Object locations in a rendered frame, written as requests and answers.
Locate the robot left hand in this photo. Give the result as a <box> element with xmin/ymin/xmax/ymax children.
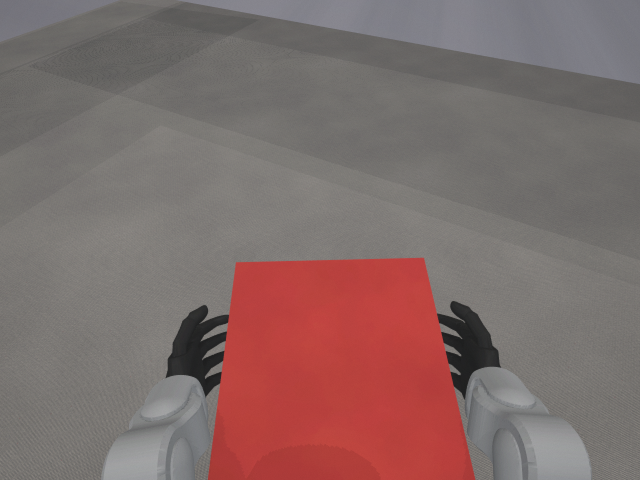
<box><xmin>166</xmin><ymin>305</ymin><xmax>229</xmax><ymax>397</ymax></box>

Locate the carton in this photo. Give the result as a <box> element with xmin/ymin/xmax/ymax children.
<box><xmin>208</xmin><ymin>258</ymin><xmax>475</xmax><ymax>480</ymax></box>

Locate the robot right forearm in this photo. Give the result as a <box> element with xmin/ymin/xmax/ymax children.
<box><xmin>465</xmin><ymin>367</ymin><xmax>592</xmax><ymax>480</ymax></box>

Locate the robot right hand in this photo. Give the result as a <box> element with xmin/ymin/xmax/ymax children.
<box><xmin>437</xmin><ymin>301</ymin><xmax>501</xmax><ymax>399</ymax></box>

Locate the robot left forearm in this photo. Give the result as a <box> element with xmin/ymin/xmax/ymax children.
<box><xmin>101</xmin><ymin>375</ymin><xmax>211</xmax><ymax>480</ymax></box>

